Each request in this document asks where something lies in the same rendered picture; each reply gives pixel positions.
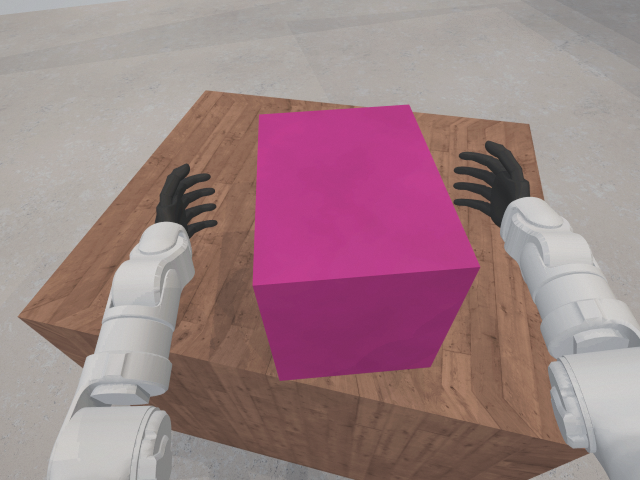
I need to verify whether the left robot forearm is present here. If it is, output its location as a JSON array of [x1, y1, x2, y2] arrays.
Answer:
[[47, 222, 195, 480]]

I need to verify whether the robot right upper arm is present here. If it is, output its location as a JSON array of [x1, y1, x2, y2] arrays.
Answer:
[[548, 347, 640, 480]]

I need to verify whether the right robot forearm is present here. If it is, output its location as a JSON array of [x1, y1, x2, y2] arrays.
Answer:
[[500, 197, 640, 359]]

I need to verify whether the pedestal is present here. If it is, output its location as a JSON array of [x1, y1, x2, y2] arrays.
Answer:
[[18, 90, 589, 480]]

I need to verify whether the right robot hand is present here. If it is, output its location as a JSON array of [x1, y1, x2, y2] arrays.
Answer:
[[453, 141, 530, 227]]

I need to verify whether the robot left upper arm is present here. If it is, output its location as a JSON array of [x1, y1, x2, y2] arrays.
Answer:
[[50, 406, 172, 480]]

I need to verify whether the carton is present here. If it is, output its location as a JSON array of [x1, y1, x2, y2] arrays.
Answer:
[[253, 105, 480, 381]]

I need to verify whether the left robot hand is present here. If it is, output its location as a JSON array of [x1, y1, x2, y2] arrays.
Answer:
[[155, 164, 218, 239]]

